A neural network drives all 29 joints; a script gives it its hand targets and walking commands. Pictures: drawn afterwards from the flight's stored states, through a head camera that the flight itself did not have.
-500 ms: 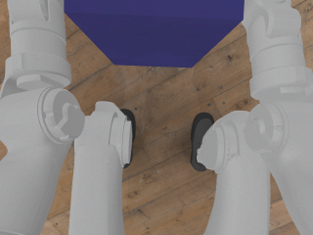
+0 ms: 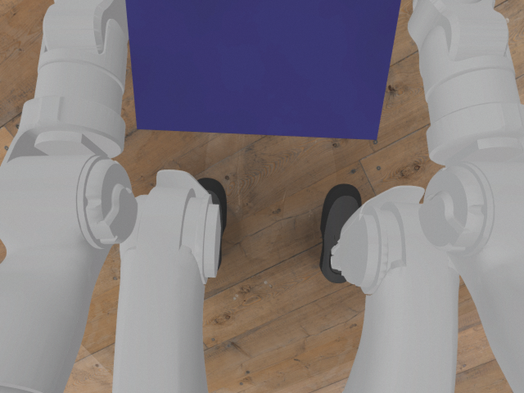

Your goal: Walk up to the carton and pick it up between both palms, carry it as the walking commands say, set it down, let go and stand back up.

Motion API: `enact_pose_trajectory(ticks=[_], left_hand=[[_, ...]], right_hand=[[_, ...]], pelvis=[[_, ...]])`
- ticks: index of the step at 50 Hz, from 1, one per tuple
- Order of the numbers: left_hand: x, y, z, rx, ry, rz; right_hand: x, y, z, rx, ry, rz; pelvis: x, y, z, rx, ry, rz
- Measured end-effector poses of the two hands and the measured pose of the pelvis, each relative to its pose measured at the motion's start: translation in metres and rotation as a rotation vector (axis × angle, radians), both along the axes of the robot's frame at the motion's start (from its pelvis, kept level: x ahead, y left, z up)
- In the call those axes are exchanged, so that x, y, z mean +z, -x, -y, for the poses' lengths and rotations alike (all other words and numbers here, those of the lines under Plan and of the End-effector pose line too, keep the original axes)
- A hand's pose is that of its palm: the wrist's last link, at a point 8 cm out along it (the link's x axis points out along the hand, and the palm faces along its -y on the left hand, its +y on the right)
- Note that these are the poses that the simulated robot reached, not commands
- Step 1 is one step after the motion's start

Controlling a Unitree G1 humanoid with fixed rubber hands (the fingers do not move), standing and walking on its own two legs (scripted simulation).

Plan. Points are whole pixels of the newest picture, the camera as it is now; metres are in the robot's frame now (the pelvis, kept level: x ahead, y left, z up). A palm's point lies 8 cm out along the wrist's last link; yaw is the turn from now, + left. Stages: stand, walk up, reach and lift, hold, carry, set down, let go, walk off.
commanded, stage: set down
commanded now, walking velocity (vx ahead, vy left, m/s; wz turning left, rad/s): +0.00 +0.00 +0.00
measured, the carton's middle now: out of the picture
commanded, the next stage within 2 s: let go in 1.52 s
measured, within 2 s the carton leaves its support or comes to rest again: neither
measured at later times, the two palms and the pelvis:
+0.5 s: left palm out of the picture +0.56 +0.22 -0.15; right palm out of the picture +0.57 -0.15 -0.15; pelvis +0.00 +0.00 +0.01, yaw +0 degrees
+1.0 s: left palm out of the picture +0.56 +0.22 -0.01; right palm out of the picture +0.58 -0.15 +0.00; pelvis -0.01 -0.01 +0.13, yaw +0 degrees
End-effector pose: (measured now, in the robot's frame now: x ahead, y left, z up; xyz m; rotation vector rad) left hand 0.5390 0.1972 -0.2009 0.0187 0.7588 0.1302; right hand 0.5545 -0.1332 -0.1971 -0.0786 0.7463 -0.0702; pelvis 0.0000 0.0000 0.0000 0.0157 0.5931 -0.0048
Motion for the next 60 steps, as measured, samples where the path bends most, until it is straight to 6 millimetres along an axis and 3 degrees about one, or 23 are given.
enact_pose_trajectory(ticks=[13, 23, 44, 60], left_hand=[[0.003, -0.003, -0.017, 0.062, -0.033, 0.013], [0.040, -0.019, -0.019, 0.065, -0.026, 0.087], [0.163, -0.019, -0.016, 0.040, -0.044, 0.091], [0.250, -0.024, -0.025, 0.039, -0.052, 0.093]], right_hand=[[-0.004, 0.000, 0.013, -0.003, 0.039, -0.001], [0.038, -0.019, 0.012, -0.028, 0.034, 0.081], [0.159, -0.019, 0.019, -0.034, 0.027, 0.083], [0.253, -0.029, 0.016, -0.023, 0.049, 0.083]], pelvis=[[-0.002, 0.000, 0.000, 0.000, -0.001, -0.002], [0.006, 0.003, -0.001, 0.000, 0.003, 0.015], [0.108, 0.010, 0.003, -0.003, -0.003, 0.020], [0.184, 0.004, 0.002, -0.005, 0.001, 0.042]])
